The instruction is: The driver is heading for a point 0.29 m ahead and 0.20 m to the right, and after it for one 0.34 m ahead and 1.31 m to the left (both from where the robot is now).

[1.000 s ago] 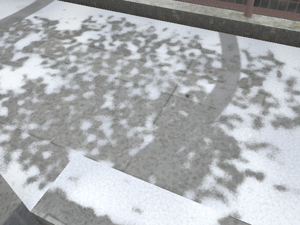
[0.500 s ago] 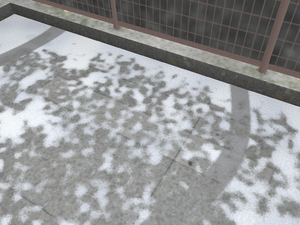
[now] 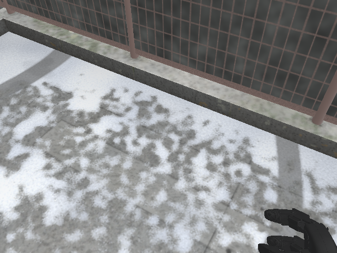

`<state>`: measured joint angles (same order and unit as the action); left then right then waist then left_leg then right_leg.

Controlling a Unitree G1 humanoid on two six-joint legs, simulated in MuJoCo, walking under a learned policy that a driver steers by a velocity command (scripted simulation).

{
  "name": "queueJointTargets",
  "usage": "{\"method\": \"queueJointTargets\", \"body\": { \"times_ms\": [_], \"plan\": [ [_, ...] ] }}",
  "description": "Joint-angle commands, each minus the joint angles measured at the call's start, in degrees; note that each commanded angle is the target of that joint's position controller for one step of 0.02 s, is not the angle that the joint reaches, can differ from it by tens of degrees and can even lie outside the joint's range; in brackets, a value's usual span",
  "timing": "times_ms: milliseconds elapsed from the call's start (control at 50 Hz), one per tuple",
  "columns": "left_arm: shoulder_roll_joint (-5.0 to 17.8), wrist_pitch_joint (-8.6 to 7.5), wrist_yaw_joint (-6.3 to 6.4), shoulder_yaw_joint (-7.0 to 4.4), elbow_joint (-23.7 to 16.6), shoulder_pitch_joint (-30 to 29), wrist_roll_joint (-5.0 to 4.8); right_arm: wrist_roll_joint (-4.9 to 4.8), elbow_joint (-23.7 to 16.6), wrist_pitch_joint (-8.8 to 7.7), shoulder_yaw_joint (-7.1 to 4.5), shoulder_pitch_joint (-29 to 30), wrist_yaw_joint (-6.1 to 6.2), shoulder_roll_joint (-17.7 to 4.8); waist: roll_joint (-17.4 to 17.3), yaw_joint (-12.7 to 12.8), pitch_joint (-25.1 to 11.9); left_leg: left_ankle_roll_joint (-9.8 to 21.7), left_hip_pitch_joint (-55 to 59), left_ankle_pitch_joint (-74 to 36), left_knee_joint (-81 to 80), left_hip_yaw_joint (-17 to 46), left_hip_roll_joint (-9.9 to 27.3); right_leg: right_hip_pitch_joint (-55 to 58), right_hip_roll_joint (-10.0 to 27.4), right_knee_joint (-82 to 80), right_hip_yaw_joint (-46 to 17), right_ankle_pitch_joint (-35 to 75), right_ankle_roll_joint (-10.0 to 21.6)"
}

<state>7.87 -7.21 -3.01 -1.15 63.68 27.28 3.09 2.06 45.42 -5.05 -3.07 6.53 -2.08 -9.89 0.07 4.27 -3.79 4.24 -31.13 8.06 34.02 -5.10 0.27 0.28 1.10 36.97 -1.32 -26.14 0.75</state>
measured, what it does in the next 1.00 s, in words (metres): walks ahead: right foot, then left foot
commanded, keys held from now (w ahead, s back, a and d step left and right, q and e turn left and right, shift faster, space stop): w+e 0.34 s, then q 0.66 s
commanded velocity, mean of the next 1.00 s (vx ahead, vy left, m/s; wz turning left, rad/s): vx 0.28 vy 0.00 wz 0.01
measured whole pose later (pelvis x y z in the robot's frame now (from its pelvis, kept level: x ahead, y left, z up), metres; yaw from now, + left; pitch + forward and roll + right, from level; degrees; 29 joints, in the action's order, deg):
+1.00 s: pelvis +0.33 -0.02 +0.01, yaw +4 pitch +3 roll -2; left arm 15.2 0.9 3.7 -5.2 52.2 3.1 0.7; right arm 1.2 46.4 0.6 -5.6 -7.9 1.2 -14.4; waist 1.3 -0.4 1.2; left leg 3.3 -24.7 15.7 37.1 -2.1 1.2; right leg -26.6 5.8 50.8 7.6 -27.6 -2.9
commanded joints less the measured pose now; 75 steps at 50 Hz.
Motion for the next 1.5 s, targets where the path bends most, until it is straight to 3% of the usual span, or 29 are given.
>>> {"method": "queueJointTargets", "body": {
  "times_ms": [20, 40, 100, 220, 260, 280, 300, 340, 420, 480, 500, 520, 540, 560, 580, 620, 660, 700, 900, 940, 960, 980, 1040, 1220, 1400, 1440, 1460, 1480, 1500],
  "plan": [
    [5.43, 0.07, -1.28, -1.81, -5.26, -4.40, -1.53, 1.78, 9.41, -1.03, -3.43, -33.93, 2.81, -8.44, -7.74, -14.41, -8.56, 12.35, 51.97, 5.22, -16.99, 32.02, 19.98, -44.75, -1.07, 38.98, -4.77, 3.17, 2.60],
    [6.54, -0.30, -0.73, -2.52, -4.51, -6.39, -1.31, 1.08, 8.51, -1.48, -3.35, -26.29, 3.51, -8.02, -6.43, -10.87, 0.63, 9.54, 36.92, 5.55, -19.31, 25.77, 18.73, -44.72, 2.53, 39.65, -4.77, 8.53, 4.79],
    [-0.55, 0.63, -0.13, -1.73, -4.95, -5.46, 1.42, -0.16, 7.99, -0.88, -0.68, -17.78, 2.73, 1.37, -2.94, -3.79, -0.98, 8.84, 23.46, -8.69, -23.57, 14.43, 17.10, -35.47, 6.08, 38.38, -5.22, 14.01, 7.15],
    [-1.10, 0.81, -2.21, -1.61, -9.02, -15.38, -0.55, 3.99, 8.56, -1.80, -0.04, -18.33, 2.25, 2.57, -1.28, -2.35, 3.18, 8.98, 18.46, -17.03, -28.48, -2.19, 13.50, -41.65, 7.68, 24.92, -2.70, 24.67, 6.51],
    [0.50, 1.71, -2.86, -1.90, -9.75, -17.59, 0.22, 3.47, 10.36, -2.87, 0.53, -22.38, 2.33, 2.20, -2.68, -2.86, 3.95, 8.01, 18.55, -21.87, -28.37, -5.45, 12.63, -37.79, 7.22, 16.72, -1.19, 29.85, 5.53],
    [5.61, 2.81, 1.90, -3.46, -12.83, -21.24, -7.99, -2.07, 9.73, -2.23, -2.66, -21.21, 3.55, -10.79, -2.34, -2.46, 3.33, 4.51, 20.00, -17.35, -26.64, -3.83, 12.88, -39.40, 6.99, 17.64, -1.35, 27.96, 3.59],
    [6.22, 3.32, 3.83, -3.19, -13.74, -22.75, -8.31, -2.62, 10.20, -1.92, -3.03, -22.73, 4.26, -11.60, -1.31, -2.96, 3.83, 4.62, 23.05, -14.71, -27.34, -2.14, 15.32, -42.58, 7.25, 16.31, -2.37, 26.75, 2.90],
    [6.18, 4.25, 4.40, -3.45, -14.60, -25.04, -6.64, -1.59, 11.49, -1.06, -2.68, -25.49, 4.84, -8.30, -2.07, -3.81, 6.73, 4.60, 29.00, -11.70, -26.96, -2.43, 16.75, -47.58, 7.51, 12.28, -2.13, 26.07, 2.67],
    [2.45, 4.65, 2.36, -2.32, -16.94, -33.69, -4.20, -2.74, 13.37, 0.62, -2.43, -30.17, 4.02, -5.28, -1.96, -6.92, 9.49, 3.96, 30.16, -27.73, -19.39, -4.38, 14.25, -39.56, 3.15, 1.20, 5.07, 21.85, 3.52],
    [5.61, 3.98, 2.07, -3.59, -12.89, -21.59, -3.49, -3.62, 13.56, 0.70, -2.55, -28.20, 3.71, -7.47, -4.31, -0.15, 3.08, 1.68, 29.70, -42.90, -3.96, -3.66, 11.48, -20.61, -2.85, -8.45, 7.84, 25.82, 5.45],
    [10.96, 3.37, 2.92, -5.01, -11.17, -15.47, -3.00, -3.58, 13.20, 0.44, -2.61, -28.29, 3.38, -7.73, -3.65, 1.89, -0.85, -0.77, 23.47, -35.85, 5.56, -4.51, 8.19, -8.28, -0.10, -8.71, 4.55, 43.26, 6.99],
    [17.73, 2.91, 4.21, -5.96, -10.38, -7.43, -0.71, -1.93, 11.00, -0.54, -1.49, -27.12, 3.25, -4.60, 4.25, 3.51, -10.44, -4.77, 4.53, -5.12, 24.89, -5.48, 2.03, 14.24, 15.02, -1.30, -9.88, 75.05, 13.52],
    [17.99, 2.86, 4.35, -5.09, -11.05, -6.83, -0.48, -2.75, 12.11, -1.31, 0.02, -33.08, 2.71, -0.07, 14.49, 1.21, -21.76, -7.21, -4.46, 32.28, 41.04, 4.22, -3.08, 24.48, 27.74, -5.34, -25.02, 89.70, 22.35],
    [16.23, 3.45, 4.38, -5.03, -12.75, -7.02, -1.08, -4.49, 12.29, -1.16, -1.30, -30.57, 2.53, -4.43, 10.09, 2.57, -23.58, -7.95, -5.32, 30.97, 44.85, 10.93, -1.15, 20.91, 24.66, -8.10, -21.54, 79.09, 21.44],
    [14.33, 3.65, 4.98, -4.66, -14.18, -12.86, -2.14, -5.38, 9.50, -0.38, -1.26, -24.05, 2.86, -4.64, 10.01, 1.04, -17.14, -7.60, -11.50, 28.51, 45.50, 8.63, 2.03, 15.43, 22.63, -9.63, -15.70, 64.54, 18.42],
    [9.55, 3.00, 5.66, -3.49, -15.78, -21.19, -3.33, -3.24, 8.51, 2.13, -2.41, -20.16, 4.39, -6.41, 3.74, -2.81, -7.57, -7.07, -6.84, 21.61, 40.70, 7.03, 5.70, -5.15, 19.10, -16.00, -8.50, 47.30, 13.66],
    [10.51, 3.05, 5.62, -3.80, -15.78, -24.72, -1.91, -2.95, 7.95, 4.04, -2.25, -22.45, 5.03, -3.75, 5.37, -6.14, -3.52, -6.80, 0.50, 18.27, 37.58, 5.06, 5.47, -18.45, 18.13, -20.70, -3.16, 37.80, 12.32],
    [11.77, 3.35, 5.63, -4.10, -16.00, -26.12, -0.44, -3.16, 7.36, 4.73, -2.48, -23.81, 5.54, -3.14, 7.15, -7.23, -2.01, -6.64, 1.79, 13.67, 32.92, 4.45, 5.32, -21.93, 16.45, -22.31, 1.84, 36.80, 11.97],
    [15.02, 6.70, 7.50, -5.29, -13.68, -24.37, -3.89, -2.06, -0.16, 6.33, -3.02, -15.49, 3.20, -7.90, 7.58, -5.56, -2.31, -2.94, 9.50, 5.70, 2.65, -0.19, 2.85, -13.02, 18.63, -15.80, 6.87, 22.48, 6.77],
    [12.54, 7.79, 7.12, -5.16, -11.67, -19.49, -3.25, -1.28, 0.79, 5.98, -4.46, -19.25, 3.39, -10.94, -1.86, -5.66, -1.22, 1.41, 17.59, -6.26, -8.11, 5.55, 3.69, -17.67, 12.49, -1.45, 11.81, 10.16, 0.72],
    [10.05, 8.03, 6.63, -4.67, -13.33, -20.30, -1.02, -1.31, -0.38, 5.93, -5.81, -20.15, 4.19, -17.47, -18.64, -3.88, 1.20, 7.22, 24.38, -26.97, -11.06, 24.33, 16.71, -34.56, 4.82, 18.05, 15.97, -8.50, -4.42],
    [10.27, 7.79, 6.66, -4.61, -16.73, -24.87, -1.29, 0.11, -2.41, 5.01, -5.82, -21.56, 3.49, -19.95, -19.81, -6.48, -4.26, 16.93, 24.74, -24.86, -14.88, 35.65, 22.86, -41.76, -0.53, 29.70, 4.95, -13.74, -5.23],
    [13.43, 7.43, 7.07, -5.87, -16.46, -27.54, -2.53, -1.58, -4.63, 3.76, -5.00, -14.89, 3.51, -15.77, -6.52, -4.48, -4.34, 9.17, 23.81, -12.66, -14.03, 25.10, 14.68, -45.11, 1.91, 33.53, -1.99, 1.01, -2.86],
    [11.48, 6.41, 7.67, -4.93, -19.16, -27.49, -3.02, -2.41, -7.14, 4.70, -4.32, -15.72, 4.80, -14.44, -8.03, -4.56, -4.96, 7.40, 22.14, -4.15, -14.04, 25.42, 9.86, -38.65, -0.62, 16.16, -3.84, 8.74, -4.20],
    [12.69, 5.13, 4.88, -4.61, -19.64, -21.50, -3.59, -2.72, -11.44, 6.79, -4.51, -12.75, 4.98, -15.03, -9.69, -2.74, -4.57, 6.45, 17.59, -6.18, -10.31, 32.50, 6.34, -21.29, -3.44, -6.50, -2.91, 9.10, -2.87],
    [16.80, 5.19, 4.47, -5.89, -18.47, -15.49, -2.31, -3.05, -12.72, 7.29, -3.92, -13.08, 5.37, -12.62, -3.47, -1.38, -5.82, 1.83, 6.70, 2.04, -1.72, 27.70, 1.14, -6.61, 5.86, -14.57, -7.92, 18.86, 1.05],
    [21.59, 5.88, 5.00, -6.78, -19.46, -17.41, -1.49, -3.12, -14.03, 7.08, -3.21, -15.30, 5.07, -9.28, 13.95, -5.31, -4.07, -1.81, -6.68, 22.38, 11.35, 14.46, -9.35, -1.75, 18.37, -16.66, -21.20, 32.26, 8.92],
    [19.66, 5.74, 4.86, -6.39, -21.38, -18.26, 0.58, -1.75, -14.93, 5.89, -4.65, -13.74, 4.40, -14.85, 18.08, -3.50, -3.75, -4.70, -11.42, 29.27, 25.31, 13.48, -7.45, -5.57, 25.76, -18.81, -30.17, 39.07, 16.97],
    [16.86, 5.71, 5.50, -5.82, -23.42, -21.62, 0.27, -2.22, -13.67, 5.59, -5.78, -14.39, 3.80, -17.66, 12.21, -4.67, -3.89, -5.53, -10.39, 24.80, 33.42, 14.87, -5.13, -6.62, 23.32, -17.80, -24.15, 39.75, 16.05]
  ]
}}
